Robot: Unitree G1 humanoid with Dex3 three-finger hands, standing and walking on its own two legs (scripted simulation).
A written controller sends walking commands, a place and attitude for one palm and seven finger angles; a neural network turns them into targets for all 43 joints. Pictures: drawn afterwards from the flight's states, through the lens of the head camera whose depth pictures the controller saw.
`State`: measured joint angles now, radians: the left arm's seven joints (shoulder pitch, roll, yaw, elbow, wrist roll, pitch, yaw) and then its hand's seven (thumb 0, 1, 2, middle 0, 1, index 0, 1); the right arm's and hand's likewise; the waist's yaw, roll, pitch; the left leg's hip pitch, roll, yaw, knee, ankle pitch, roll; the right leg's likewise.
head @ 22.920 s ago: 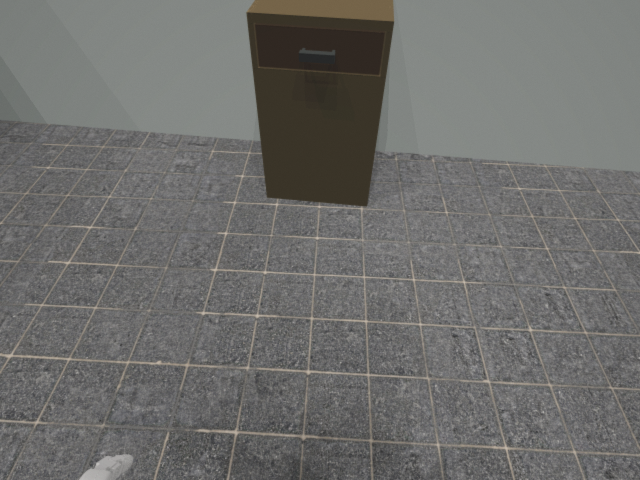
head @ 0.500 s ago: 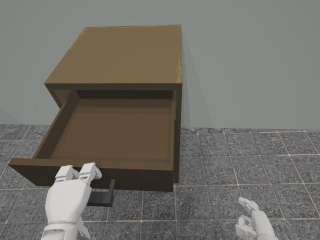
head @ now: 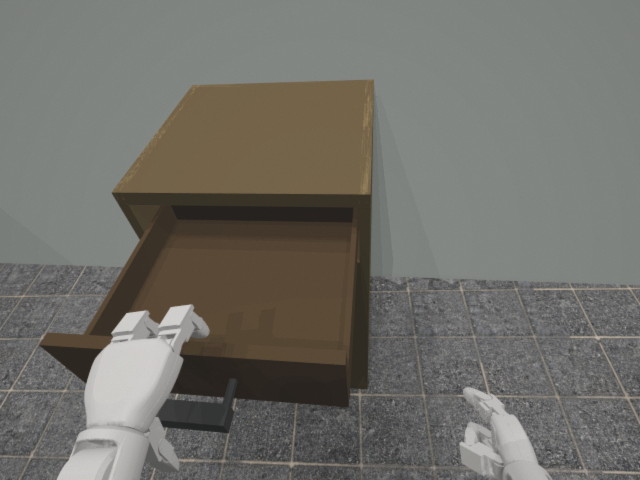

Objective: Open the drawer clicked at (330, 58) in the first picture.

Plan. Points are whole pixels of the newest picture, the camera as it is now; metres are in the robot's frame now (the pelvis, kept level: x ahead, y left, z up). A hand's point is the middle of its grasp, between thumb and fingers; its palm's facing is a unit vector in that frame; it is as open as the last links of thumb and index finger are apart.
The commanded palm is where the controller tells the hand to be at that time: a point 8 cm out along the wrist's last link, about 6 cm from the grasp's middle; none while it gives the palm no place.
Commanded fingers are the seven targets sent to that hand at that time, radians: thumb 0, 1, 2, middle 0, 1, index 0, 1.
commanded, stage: lift the hand off the handle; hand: left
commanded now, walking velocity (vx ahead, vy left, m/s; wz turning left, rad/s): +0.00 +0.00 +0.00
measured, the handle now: (192, 398) +0.23 +0.23 -0.05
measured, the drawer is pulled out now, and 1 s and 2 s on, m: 0.29 0.29 0.29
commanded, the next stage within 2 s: draw the hand back to the body in 0.28 s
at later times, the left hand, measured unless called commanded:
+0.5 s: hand (158, 379) +0.20 +0.20 +0.09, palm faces +0.06 -0.15 -0.99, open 13.8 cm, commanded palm +0.17 +0.21 +0.15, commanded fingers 0.00 -0.50 0.30 -0.30 -1.20 -0.30 -1.20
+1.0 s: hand (93, 381) +0.18 +0.26 +0.12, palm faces +0.07 -0.10 -0.99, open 13.9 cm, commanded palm +0.15 +0.25 +0.17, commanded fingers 0.00 -0.43 0.33 -0.29 -1.15 -0.29 -1.15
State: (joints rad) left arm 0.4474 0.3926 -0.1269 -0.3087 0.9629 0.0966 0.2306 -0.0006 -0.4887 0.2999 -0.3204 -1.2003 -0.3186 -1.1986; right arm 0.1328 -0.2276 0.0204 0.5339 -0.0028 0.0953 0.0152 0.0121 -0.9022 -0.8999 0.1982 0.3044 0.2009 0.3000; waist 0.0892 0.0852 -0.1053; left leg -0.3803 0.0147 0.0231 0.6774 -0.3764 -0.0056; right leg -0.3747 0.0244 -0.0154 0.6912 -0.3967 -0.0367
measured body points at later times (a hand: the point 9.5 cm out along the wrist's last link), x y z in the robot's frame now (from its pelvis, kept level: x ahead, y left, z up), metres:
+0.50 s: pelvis +0.00 +0.00 +0.01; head +0.00 -0.04 +0.46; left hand +0.19 +0.21 +0.15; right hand +0.22 -0.20 -0.08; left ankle -0.02 +0.13 -0.72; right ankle -0.03 -0.09 -0.72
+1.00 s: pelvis +0.00 +0.01 +0.01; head +0.00 -0.02 +0.46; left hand +0.17 +0.26 +0.17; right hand +0.22 -0.19 -0.07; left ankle -0.02 +0.13 -0.72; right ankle -0.03 -0.09 -0.72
